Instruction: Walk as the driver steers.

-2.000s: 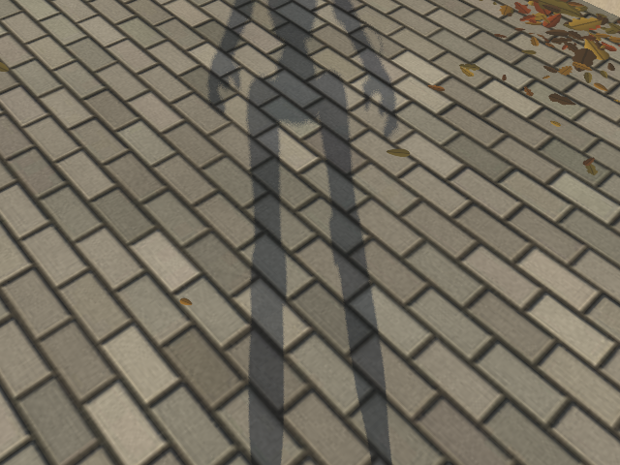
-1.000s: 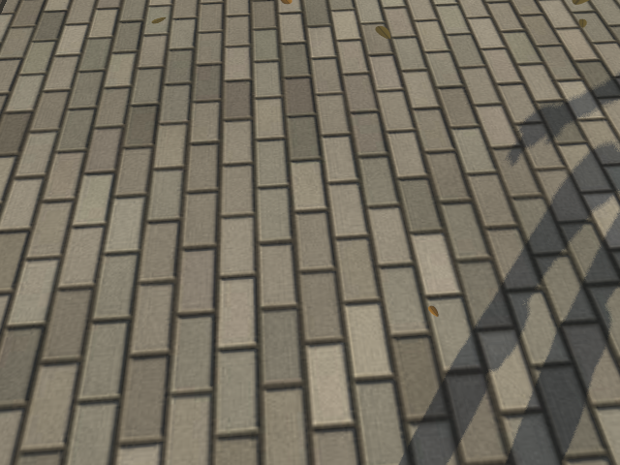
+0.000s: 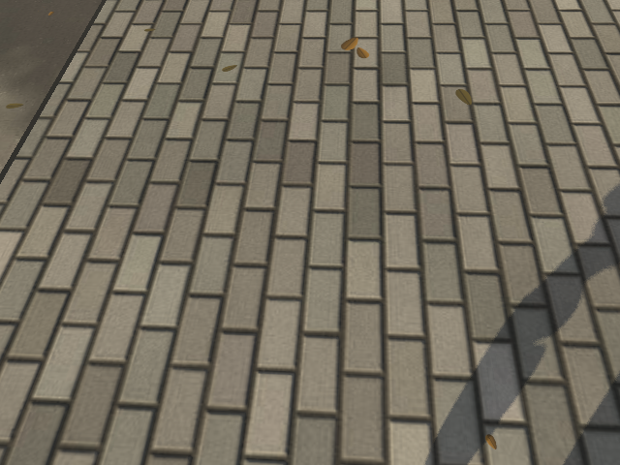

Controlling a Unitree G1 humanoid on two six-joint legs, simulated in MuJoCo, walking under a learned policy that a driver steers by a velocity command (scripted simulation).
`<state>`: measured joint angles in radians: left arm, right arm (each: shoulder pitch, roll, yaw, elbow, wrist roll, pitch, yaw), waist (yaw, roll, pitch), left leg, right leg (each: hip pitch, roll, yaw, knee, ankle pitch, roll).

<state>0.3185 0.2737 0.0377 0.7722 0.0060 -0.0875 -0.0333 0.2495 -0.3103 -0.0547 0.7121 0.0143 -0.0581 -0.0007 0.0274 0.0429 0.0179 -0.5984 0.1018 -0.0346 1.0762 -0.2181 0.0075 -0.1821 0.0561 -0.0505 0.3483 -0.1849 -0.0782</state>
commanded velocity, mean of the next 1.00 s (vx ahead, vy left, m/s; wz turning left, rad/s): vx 0.49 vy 0.00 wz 0.00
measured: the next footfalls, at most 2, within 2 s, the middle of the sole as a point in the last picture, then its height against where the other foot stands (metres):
left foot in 0.32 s outside the picture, level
right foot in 0.84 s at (392, 392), level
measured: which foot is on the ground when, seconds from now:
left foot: up 0.00-0.30, down 0.32-0.84, up 0.86-1.00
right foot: down 0.00-0.34, up 0.36-0.82, down 0.84-1.00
